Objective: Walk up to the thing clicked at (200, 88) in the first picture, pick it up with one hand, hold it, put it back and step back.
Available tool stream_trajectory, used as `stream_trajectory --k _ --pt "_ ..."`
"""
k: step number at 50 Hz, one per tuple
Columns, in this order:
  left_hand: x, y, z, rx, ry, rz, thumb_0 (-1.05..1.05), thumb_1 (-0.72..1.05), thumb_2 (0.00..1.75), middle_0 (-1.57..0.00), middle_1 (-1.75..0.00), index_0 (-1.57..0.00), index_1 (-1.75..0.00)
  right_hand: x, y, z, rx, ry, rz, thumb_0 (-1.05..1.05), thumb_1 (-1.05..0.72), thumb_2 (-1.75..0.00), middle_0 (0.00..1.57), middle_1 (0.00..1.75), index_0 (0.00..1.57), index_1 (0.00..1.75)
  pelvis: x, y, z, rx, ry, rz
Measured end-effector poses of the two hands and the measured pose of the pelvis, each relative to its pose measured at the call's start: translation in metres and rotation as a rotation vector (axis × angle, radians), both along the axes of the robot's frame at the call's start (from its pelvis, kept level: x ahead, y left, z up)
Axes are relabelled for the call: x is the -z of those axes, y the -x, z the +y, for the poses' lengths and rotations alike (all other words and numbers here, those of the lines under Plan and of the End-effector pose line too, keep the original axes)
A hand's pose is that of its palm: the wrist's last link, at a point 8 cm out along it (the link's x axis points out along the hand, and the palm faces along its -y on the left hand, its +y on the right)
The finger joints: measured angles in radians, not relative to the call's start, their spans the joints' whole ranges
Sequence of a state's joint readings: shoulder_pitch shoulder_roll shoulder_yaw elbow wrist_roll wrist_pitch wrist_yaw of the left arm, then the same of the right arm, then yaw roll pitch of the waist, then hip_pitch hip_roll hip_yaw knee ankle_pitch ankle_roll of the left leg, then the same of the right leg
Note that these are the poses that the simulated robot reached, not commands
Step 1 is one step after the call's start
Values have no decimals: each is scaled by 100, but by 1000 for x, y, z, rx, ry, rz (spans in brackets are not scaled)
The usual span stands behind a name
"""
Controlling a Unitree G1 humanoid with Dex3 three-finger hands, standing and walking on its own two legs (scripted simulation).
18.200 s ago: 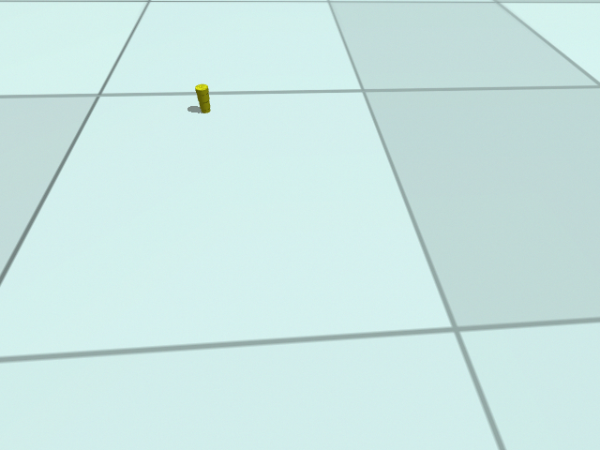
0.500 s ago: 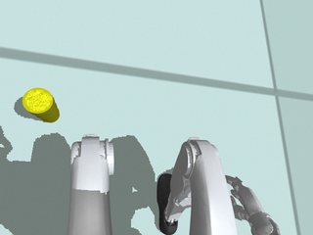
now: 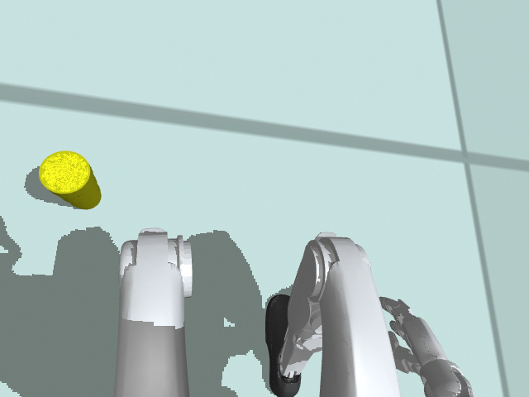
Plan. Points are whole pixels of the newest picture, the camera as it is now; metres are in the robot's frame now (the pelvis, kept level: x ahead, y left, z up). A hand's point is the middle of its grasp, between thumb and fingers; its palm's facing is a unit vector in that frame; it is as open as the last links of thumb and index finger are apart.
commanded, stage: go down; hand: left
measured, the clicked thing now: (77, 185) +0.42 +0.32 -0.27
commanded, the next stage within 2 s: none
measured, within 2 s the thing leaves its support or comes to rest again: neither
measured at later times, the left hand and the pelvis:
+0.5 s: hand out of the picture +0.31 +0.51 +0.03, palm faces +0.46 -0.89 -0.02, open 17.7 cm; pelvis +0.00 +0.00 +0.00, yaw +0 degrees
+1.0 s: hand out of the picture +0.31 +0.51 +0.03, palm faces +0.45 -0.89 -0.02, open 17.7 cm; pelvis +0.00 +0.00 +0.00, yaw +0 degrees
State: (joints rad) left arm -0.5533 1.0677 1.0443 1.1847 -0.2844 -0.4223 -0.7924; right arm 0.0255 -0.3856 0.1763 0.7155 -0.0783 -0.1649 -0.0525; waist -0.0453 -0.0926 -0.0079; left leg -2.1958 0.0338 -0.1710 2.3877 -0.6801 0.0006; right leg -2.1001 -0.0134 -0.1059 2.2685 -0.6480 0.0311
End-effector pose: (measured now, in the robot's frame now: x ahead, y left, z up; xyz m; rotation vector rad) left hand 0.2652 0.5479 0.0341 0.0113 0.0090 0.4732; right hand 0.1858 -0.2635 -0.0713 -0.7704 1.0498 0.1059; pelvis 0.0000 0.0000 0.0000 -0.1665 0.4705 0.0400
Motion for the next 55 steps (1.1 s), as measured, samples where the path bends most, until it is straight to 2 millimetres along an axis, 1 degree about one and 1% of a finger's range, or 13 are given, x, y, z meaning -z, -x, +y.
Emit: stream_trajectory --k 11,21,32,42,46,55 --pt "-1 6 3 -13 -6 3 -1 -61 10 -3 -7 -3 -8 2 1 0 -10 0 10 0 -91 -90 20 30 21 30 0 0 0 -2 -4 -2" --pt "1 2 0 2 -6 2 -2 -61 10 -3 -7 -3 -7 1 0 -1 -10 3 0 0 -91 -90 20 30 21 30 2 1 -1 0 -2 -9" --pt "3 4 0 -7 -6 12 -1 -61 10 -3 -7 -3 -7 1 1 1 -5 -1 7 0 -91 -90 20 30 21 30 0 0 0 1 -2 -3" --pt "1 3 3 -8 -9 -2 -1 -61 10 -3 -7 -3 -7 0 -2 1 -9 4 9 0 -91 -90 20 30 21 30 -1 -1 0 -2 1 5" --pt "3 2 2 5 -7 8 -1 -61 10 -3 -7 -3 -7 -1 -4 1 -9 5 4 0 -91 -90 20 30 21 30 -1 -1 1 -2 4 5" --pt "-1 3 0 5 -5 0 -2 -61 9 -3 -7 -3 -7 -4 -5 2 -2 -1 -10 0 -91 -90 20 30 21 30 -3 -1 1 -4 1 7"
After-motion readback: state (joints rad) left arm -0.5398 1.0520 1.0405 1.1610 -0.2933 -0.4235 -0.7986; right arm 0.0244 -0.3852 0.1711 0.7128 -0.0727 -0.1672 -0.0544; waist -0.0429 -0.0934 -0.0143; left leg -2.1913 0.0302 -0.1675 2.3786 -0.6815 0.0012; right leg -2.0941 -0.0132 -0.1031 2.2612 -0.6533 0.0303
